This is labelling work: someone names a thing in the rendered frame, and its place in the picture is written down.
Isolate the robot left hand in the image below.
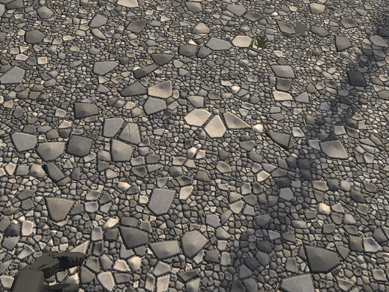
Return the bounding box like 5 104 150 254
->
9 251 85 292

